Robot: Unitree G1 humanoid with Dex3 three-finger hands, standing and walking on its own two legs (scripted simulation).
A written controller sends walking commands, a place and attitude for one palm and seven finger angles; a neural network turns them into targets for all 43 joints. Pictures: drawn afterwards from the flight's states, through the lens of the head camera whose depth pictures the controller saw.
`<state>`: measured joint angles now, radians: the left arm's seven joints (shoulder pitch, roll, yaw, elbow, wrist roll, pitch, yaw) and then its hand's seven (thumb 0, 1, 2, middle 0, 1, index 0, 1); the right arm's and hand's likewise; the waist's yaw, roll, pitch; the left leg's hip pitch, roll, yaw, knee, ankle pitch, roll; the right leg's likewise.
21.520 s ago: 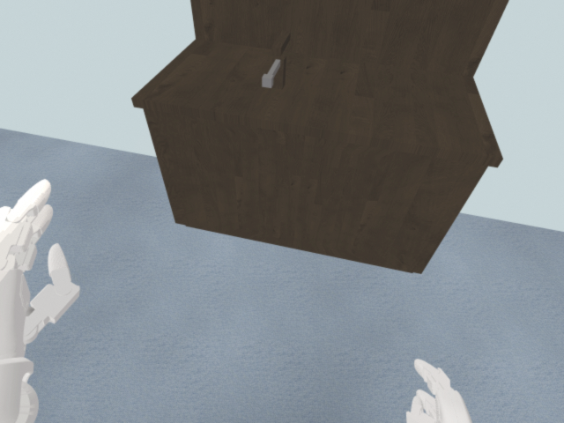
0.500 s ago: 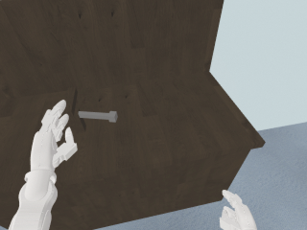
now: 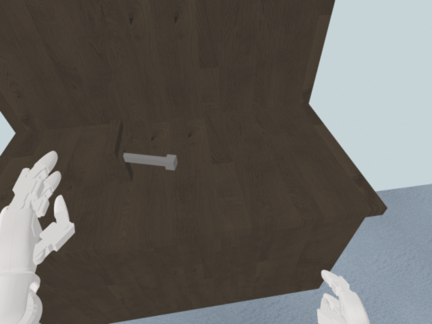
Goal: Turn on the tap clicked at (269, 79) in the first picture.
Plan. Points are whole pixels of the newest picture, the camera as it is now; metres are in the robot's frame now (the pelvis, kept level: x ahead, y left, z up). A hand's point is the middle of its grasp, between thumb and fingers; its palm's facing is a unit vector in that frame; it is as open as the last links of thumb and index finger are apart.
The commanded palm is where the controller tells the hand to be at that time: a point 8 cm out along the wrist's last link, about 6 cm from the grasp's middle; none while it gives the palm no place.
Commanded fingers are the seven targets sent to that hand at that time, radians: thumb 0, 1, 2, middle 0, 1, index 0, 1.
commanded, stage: draw the hand back beside the body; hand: left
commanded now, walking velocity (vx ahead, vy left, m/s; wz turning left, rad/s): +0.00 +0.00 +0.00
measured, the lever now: (171, 162) +0.48 +0.18 +0.01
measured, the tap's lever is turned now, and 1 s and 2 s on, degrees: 72 72 72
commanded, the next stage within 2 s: step back with the hand held close in 0.14 s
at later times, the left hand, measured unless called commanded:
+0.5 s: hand (89, 227) +0.20 +0.22 +0.15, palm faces +0.32 -0.85 -0.41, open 7.4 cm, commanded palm +0.15 +0.26 +0.17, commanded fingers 0.00 0.90 0.90 -0.20 -0.30 -0.20 -0.30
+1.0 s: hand (47, 264) +0.14 +0.25 +0.14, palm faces +0.38 -0.78 -0.49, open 7.4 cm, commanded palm +0.09 +0.29 +0.17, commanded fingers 0.00 0.90 0.90 -0.20 -0.30 -0.20 -0.30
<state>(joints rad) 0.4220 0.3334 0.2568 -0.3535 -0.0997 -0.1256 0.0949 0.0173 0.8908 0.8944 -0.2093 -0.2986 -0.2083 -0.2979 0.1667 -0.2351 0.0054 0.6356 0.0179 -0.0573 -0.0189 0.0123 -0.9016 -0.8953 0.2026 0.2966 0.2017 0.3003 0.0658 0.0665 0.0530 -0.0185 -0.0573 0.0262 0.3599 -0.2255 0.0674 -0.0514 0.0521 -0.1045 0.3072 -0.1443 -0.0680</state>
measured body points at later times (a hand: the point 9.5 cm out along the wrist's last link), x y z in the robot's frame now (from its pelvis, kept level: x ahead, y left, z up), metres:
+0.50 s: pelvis -0.02 -0.01 +0.00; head +0.00 -0.04 +0.45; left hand +0.18 +0.26 +0.17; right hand +0.16 -0.25 -0.09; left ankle -0.01 +0.07 -0.75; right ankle +0.03 -0.08 -0.75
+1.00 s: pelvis -0.07 +0.00 -0.02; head -0.04 -0.01 +0.43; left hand +0.12 +0.29 +0.17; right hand +0.10 -0.23 -0.11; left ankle -0.01 +0.07 -0.75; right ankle +0.03 -0.07 -0.74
